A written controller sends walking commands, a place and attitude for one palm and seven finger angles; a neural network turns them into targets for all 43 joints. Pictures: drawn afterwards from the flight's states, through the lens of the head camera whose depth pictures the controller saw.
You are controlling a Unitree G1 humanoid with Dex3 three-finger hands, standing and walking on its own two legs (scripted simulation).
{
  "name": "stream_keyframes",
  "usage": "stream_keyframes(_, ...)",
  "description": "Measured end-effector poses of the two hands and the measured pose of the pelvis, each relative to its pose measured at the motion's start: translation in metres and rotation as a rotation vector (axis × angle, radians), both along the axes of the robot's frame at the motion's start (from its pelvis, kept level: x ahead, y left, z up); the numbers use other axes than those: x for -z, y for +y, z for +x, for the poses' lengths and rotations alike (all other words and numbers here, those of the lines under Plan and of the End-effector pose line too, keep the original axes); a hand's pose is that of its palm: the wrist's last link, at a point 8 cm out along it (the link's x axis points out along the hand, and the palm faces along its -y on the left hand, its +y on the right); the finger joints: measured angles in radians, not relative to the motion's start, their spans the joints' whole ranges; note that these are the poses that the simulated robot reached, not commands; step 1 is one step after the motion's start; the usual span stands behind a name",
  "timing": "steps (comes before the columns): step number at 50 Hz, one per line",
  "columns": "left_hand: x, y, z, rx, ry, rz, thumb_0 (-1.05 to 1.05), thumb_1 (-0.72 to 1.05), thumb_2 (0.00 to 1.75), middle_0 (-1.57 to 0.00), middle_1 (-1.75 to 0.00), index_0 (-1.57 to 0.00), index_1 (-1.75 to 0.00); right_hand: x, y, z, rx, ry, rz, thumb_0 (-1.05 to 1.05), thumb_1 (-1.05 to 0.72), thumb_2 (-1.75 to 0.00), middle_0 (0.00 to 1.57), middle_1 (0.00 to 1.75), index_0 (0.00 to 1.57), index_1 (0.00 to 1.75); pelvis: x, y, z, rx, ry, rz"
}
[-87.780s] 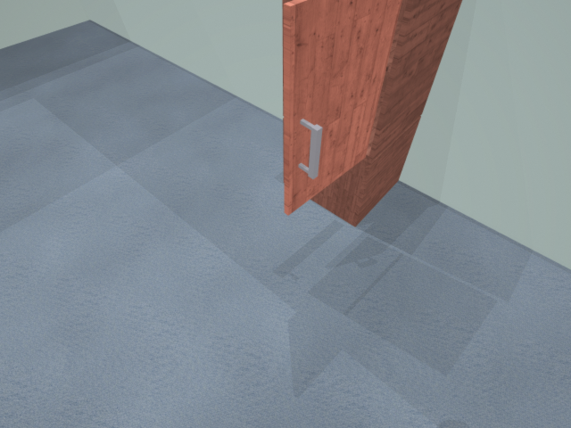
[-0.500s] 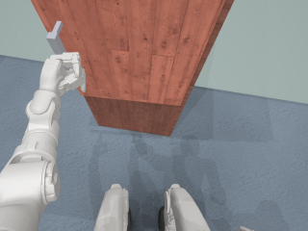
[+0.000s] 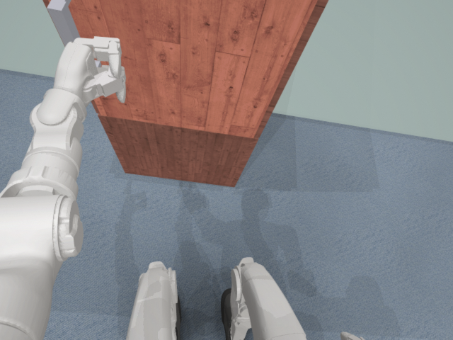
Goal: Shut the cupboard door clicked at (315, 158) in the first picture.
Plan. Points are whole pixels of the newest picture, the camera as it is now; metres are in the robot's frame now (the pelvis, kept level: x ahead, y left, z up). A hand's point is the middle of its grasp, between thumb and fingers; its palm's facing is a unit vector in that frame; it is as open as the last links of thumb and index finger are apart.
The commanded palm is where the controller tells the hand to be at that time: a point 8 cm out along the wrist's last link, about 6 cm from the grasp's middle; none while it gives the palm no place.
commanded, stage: push the door shut along its arc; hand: left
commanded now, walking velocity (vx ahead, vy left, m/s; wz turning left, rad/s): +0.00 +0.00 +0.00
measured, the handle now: (80, 43) +0.60 +0.20 +0.07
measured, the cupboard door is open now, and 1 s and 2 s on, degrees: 0 0 0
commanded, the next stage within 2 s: pull the fist back off the door in 0.14 s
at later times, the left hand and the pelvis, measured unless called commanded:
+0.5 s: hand (147, 60) +0.57 +0.10 +0.07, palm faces +0.02 -1.00 -0.05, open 3.2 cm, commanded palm +0.54 +0.14 +0.07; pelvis +0.00 -0.01 +0.00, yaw -1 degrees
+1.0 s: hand (121, 100) +0.49 +0.14 +0.06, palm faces +0.02 -1.00 -0.01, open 3.1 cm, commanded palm +0.46 +0.18 +0.07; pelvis +0.05 -0.02 +0.04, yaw +0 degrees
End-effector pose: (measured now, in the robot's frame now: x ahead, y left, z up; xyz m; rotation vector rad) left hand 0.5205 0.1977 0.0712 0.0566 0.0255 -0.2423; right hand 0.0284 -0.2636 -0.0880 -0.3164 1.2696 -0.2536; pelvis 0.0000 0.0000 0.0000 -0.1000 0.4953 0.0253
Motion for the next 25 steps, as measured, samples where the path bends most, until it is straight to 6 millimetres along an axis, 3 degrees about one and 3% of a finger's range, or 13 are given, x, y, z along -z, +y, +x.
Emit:
stream_keyframes(14,0.0,-0.001,0.0,-0.003,0.011,-0.01,0.02,0.9,0.9,-1.3,-1.5,-1.3,-1.5,-0.006,-0.008,-0.028,0.001,-0.005,-0.054,0.01,-0.91,-0.9,0.21,0.3,0.2,0.3,0.004,-0.001,-0.013,0.004,0.008,-0.005)
stream_keyframes(20,0.003,-0.025,0.008,-0.291,0.011,-0.134,0.02,0.9,0.9,-1.3,-1.5,-1.3,-1.5,-0.005,-0.005,-0.029,-0.029,0.004,-0.023,0.01,-0.91,-0.9,0.21,0.3,0.2,0.3,0.002,-0.003,-0.012,0.007,0.019,0.004)
stream_keyframes(25,-0.003,-0.045,0.027,-0.265,-0.044,-0.006,0.02,0.9,0.93,-1.3,-1.5,-1.3,-1.5,0.0,-0.002,-0.034,0.013,0.017,0.025,0.0,-0.91,-0.9,0.21,0.3,0.2,0.3,0.003,-0.006,-0.005,0.023,0.041,0.011)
